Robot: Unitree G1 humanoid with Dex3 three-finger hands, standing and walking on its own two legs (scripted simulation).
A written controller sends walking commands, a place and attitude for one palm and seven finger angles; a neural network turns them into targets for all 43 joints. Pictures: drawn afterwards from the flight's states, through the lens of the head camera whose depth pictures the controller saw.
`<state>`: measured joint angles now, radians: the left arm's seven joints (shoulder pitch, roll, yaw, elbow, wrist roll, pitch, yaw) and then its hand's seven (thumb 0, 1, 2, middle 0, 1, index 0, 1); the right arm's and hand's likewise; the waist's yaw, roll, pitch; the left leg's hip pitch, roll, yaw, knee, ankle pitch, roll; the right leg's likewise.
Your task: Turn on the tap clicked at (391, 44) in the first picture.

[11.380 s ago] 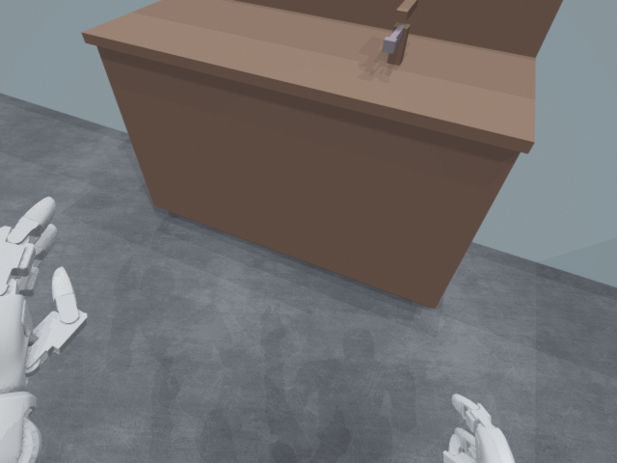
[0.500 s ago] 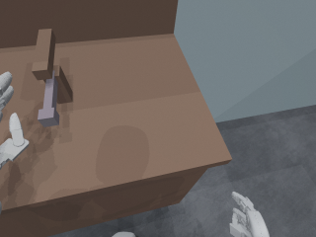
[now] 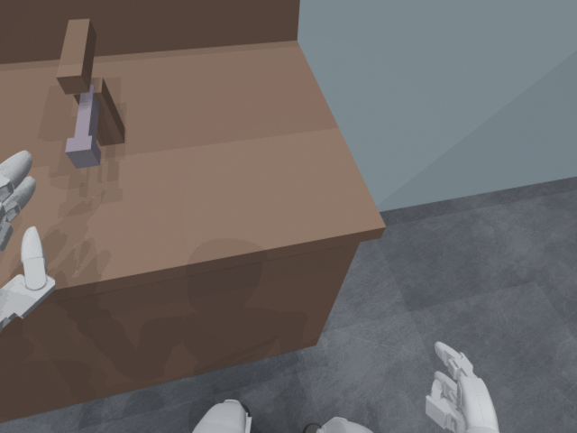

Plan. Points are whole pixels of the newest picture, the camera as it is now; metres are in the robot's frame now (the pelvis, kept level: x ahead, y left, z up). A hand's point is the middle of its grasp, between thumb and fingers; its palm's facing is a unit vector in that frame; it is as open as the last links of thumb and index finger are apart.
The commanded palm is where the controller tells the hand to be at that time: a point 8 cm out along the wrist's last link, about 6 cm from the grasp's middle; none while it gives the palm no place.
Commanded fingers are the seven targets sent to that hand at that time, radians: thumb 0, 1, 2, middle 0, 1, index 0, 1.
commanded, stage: shuffle to correct the standing spot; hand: left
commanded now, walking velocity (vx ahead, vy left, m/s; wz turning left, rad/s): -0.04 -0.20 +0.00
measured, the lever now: (83, 152) +0.39 +0.30 +0.15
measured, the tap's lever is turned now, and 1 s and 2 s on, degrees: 0 0 0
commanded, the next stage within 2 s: none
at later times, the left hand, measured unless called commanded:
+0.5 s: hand (10, 381) +0.13 +0.23 +0.17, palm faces +0.34 -0.84 -0.43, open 7.4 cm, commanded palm +0.07 +0.27 +0.19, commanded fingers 0.00 0.90 0.90 -0.20 -0.30 -0.20 -0.30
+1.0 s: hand out of the picture +0.10 +0.22 +0.15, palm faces +0.27 -0.84 -0.46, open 7.4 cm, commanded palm +0.03 +0.25 +0.19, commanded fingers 0.00 0.90 0.90 -0.20 -0.30 -0.20 -0.30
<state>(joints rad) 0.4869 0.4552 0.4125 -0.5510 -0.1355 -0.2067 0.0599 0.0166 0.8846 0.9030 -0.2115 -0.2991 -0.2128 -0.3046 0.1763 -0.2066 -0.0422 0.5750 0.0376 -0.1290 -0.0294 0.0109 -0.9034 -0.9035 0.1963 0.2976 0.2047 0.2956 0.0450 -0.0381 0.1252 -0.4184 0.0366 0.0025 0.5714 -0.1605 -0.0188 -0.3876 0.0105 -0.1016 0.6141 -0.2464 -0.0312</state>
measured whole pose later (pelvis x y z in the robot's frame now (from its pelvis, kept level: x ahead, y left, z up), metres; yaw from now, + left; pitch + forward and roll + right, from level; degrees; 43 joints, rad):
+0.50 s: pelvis -0.08 -0.01 -0.03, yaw +1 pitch -5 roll -2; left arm 0.38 0.44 0.42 -0.55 -0.08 -0.12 0.03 0.02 0.89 0.90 -0.21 -0.30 -0.21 -0.30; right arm 0.22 -0.21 0.00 0.63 0.04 -0.07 0.01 0.01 -0.90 -0.90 0.20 0.30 0.21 0.30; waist 0.00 0.00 0.09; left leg -0.65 0.04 -0.04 1.43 -0.42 -0.02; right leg -0.36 0.04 -0.11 0.82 -0.38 -0.08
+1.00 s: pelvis -0.14 -0.02 -0.02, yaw -2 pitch -4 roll -2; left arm 0.43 0.46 0.42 -0.52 -0.08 -0.12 0.04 0.01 0.89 0.90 -0.21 -0.30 -0.21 -0.30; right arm 0.16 -0.19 -0.01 0.61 0.05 -0.07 0.00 0.01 -0.90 -0.90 0.20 0.30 0.21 0.30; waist -0.01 0.01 0.12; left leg -0.41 0.05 0.00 1.12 -0.48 0.03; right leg -0.41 0.05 -0.12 0.70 -0.22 -0.09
